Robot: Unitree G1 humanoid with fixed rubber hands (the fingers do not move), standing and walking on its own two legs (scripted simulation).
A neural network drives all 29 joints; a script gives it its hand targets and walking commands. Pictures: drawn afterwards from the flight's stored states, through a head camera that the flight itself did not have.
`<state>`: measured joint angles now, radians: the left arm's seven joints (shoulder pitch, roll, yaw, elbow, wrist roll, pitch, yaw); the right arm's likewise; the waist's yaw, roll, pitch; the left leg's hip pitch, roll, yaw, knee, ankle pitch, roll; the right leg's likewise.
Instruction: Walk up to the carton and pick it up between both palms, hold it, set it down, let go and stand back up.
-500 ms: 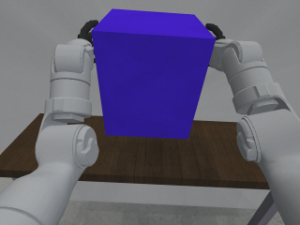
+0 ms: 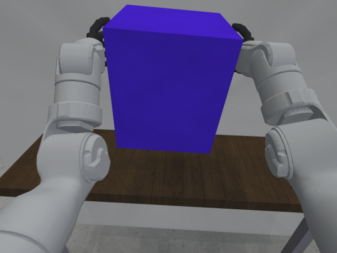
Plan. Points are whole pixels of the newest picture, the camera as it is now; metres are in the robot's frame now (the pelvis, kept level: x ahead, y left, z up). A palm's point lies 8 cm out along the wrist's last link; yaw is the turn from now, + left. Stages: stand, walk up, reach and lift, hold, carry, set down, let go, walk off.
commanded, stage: hold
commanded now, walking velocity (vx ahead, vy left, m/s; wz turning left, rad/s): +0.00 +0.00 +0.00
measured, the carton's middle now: (168, 79) +0.37 +0.00 +0.30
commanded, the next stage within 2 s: none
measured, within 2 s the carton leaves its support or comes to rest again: neither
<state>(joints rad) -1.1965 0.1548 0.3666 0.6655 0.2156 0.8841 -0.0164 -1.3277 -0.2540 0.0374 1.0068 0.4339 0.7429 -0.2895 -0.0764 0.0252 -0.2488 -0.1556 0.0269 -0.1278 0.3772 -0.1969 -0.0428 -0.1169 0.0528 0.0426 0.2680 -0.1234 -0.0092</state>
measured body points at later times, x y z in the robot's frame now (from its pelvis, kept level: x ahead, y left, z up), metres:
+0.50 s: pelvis +0.01 +0.00 +0.00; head -0.10 +0.02 +0.44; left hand +0.39 +0.15 +0.36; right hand +0.38 -0.16 +0.35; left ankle +0.01 +0.14 -0.75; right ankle +0.01 -0.12 -0.75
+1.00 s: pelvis +0.00 +0.00 +0.00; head -0.10 +0.01 +0.44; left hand +0.38 +0.14 +0.36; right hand +0.37 -0.16 +0.36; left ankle +0.01 +0.14 -0.75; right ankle +0.01 -0.12 -0.75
